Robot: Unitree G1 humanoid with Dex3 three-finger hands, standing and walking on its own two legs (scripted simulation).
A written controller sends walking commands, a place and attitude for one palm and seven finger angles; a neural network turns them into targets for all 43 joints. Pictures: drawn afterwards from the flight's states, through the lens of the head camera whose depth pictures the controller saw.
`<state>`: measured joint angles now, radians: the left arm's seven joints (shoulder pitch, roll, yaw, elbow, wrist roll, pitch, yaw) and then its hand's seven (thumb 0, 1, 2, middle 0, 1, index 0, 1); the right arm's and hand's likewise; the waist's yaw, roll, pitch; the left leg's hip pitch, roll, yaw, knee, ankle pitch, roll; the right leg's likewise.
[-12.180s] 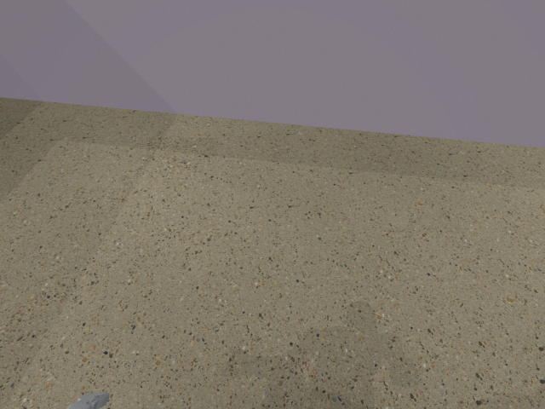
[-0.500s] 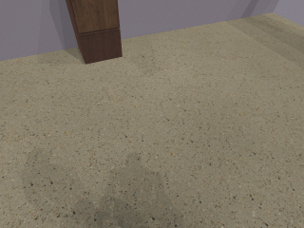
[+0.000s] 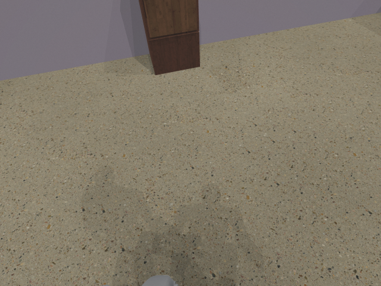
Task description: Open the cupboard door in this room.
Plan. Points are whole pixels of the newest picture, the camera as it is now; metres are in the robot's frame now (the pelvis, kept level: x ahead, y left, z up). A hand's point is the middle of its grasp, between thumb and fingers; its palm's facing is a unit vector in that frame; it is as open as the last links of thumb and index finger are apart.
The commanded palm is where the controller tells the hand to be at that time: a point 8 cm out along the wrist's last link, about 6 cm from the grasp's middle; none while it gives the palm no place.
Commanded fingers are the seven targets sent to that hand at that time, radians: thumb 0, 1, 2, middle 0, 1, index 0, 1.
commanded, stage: turn or walk to find it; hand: left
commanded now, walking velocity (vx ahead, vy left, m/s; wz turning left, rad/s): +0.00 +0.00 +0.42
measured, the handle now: out of the picture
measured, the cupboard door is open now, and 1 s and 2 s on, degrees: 0 0 0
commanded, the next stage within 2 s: stand and wait in 1.44 s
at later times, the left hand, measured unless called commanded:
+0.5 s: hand out of the picture +0.00 +0.27 -0.17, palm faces +0.25 -0.93 -0.26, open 7.4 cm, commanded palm none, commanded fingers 0.00 0.90 0.90 -0.20 -0.30 -0.20 -0.30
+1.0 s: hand out of the picture -0.03 +0.18 -0.15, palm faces +0.42 -0.87 -0.26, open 7.4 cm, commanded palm none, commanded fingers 0.00 0.90 0.90 -0.20 -0.30 -0.20 -0.30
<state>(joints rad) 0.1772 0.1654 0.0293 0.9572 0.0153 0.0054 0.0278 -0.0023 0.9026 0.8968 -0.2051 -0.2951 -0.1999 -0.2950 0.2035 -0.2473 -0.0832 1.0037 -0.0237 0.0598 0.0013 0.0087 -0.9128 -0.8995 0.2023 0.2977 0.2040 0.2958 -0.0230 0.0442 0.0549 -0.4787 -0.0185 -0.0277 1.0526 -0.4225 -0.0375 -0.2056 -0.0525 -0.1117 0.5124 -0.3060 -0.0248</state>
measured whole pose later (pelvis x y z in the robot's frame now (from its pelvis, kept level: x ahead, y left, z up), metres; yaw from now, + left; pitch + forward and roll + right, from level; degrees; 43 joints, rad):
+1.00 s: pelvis -0.01 -0.02 +0.00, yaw +25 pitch +0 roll +2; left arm 0.22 0.16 0.03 0.93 0.02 0.01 0.02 0.00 0.91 0.90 -0.21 -0.30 -0.20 -0.30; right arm 0.24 -0.26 -0.08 1.01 -0.03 0.08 0.01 0.01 -0.91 -0.90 0.20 0.30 0.20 0.30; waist -0.02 0.03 0.07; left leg -0.44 0.03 -0.02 1.08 -0.39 -0.07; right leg -0.22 -0.09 -0.18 0.50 -0.27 -0.03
